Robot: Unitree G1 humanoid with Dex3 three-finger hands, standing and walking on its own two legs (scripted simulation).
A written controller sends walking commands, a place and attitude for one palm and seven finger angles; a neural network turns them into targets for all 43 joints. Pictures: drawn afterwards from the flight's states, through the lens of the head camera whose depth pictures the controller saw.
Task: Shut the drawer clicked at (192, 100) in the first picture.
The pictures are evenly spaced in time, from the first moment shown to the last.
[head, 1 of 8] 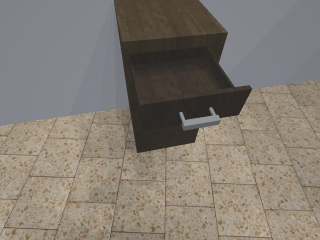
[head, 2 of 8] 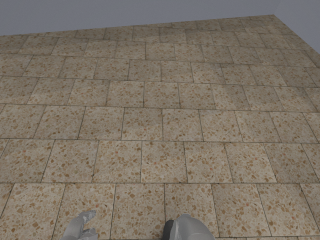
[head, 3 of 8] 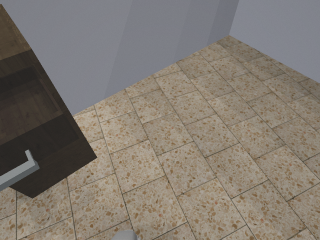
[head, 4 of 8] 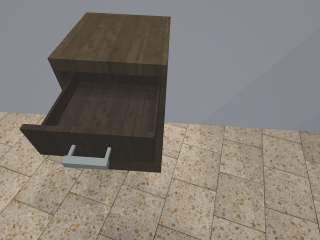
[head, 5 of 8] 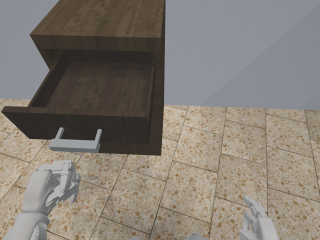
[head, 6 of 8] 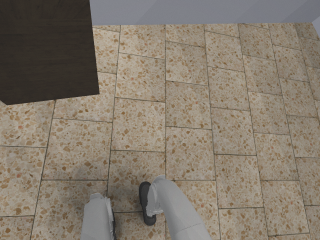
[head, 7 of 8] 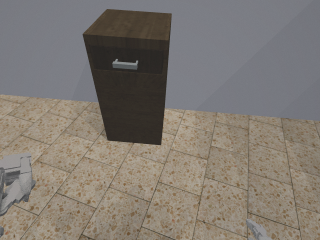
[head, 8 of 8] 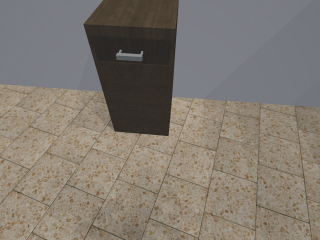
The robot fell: no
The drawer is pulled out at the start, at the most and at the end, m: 0.29 0.29 0.00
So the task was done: yes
